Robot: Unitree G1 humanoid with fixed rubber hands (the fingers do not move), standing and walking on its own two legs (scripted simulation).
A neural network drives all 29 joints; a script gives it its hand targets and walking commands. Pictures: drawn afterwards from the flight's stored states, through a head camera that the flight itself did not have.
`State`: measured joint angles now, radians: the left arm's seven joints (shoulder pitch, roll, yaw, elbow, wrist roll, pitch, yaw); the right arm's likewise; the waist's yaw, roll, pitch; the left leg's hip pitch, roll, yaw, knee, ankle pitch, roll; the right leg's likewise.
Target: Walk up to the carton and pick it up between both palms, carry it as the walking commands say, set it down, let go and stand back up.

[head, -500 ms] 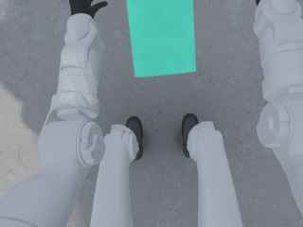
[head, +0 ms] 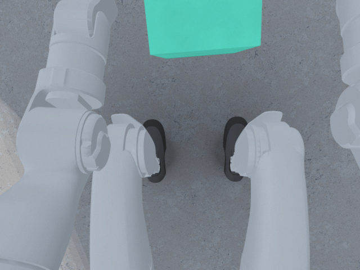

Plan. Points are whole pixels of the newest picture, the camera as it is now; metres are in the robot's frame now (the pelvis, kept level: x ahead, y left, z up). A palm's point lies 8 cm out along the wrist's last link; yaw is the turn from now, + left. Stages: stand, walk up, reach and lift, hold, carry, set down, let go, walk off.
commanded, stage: reach and lift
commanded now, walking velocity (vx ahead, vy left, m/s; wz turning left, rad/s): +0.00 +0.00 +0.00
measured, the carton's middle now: out of the picture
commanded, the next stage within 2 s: none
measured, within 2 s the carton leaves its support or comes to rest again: neither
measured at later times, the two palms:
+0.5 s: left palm out of the picture +0.57 +0.14 -0.25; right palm out of the picture +0.58 -0.20 -0.25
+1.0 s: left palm out of the picture +0.57 +0.13 -0.25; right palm out of the picture +0.58 -0.19 -0.25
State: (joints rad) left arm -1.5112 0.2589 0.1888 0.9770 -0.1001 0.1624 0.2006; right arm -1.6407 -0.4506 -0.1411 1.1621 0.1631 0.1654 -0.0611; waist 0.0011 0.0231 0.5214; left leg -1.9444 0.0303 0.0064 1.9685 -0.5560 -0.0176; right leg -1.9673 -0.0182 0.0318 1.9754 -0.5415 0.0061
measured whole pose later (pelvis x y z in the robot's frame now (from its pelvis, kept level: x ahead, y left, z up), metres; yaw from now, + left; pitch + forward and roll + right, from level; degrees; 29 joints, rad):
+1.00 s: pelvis +0.01 +0.00 -0.08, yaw +1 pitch +32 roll +2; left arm -1.58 0.28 0.07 1.11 -0.17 0.08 0.18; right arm -1.67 -0.44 -0.03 1.24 0.22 0.08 -0.08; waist 0.00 0.03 0.52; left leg -2.19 0.02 -0.01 2.21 -0.59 -0.03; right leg -2.21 -0.02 0.04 2.22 -0.58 0.01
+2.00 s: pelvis +0.01 +0.00 -0.08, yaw +1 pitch +32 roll +2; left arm -1.57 0.25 0.16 1.02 -0.17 0.22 0.18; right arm -1.65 -0.37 -0.06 1.09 0.14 0.22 -0.11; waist 0.00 0.07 0.53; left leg -2.19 -0.02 -0.02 2.24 -0.59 -0.04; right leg -2.21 -0.02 0.04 2.25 -0.59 0.01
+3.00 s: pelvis -0.01 -0.01 -0.02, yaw +0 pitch +26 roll +4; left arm -1.45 0.18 0.32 0.75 -0.11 0.39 0.20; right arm -1.59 -0.27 -0.14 0.88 -0.01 0.40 -0.16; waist 0.00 0.03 0.53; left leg -1.91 -0.03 -0.02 2.02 -0.56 -0.08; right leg -1.97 0.02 0.07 2.05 -0.52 0.01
